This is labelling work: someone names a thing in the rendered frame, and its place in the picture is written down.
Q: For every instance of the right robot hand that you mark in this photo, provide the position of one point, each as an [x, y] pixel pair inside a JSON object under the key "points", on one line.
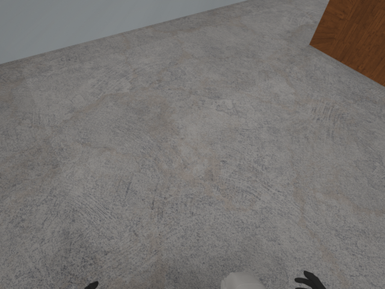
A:
{"points": [[312, 281]]}

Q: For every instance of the pedestal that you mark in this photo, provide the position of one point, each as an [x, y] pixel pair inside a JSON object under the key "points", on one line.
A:
{"points": [[353, 32]]}

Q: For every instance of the robot right thigh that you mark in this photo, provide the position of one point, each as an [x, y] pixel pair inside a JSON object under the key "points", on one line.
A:
{"points": [[241, 280]]}

